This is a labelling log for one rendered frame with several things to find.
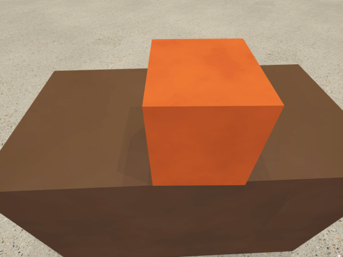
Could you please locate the carton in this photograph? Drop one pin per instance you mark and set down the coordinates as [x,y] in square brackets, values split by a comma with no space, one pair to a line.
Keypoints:
[208,110]

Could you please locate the pedestal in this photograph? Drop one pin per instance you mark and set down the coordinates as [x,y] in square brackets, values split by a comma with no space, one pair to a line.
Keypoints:
[75,173]

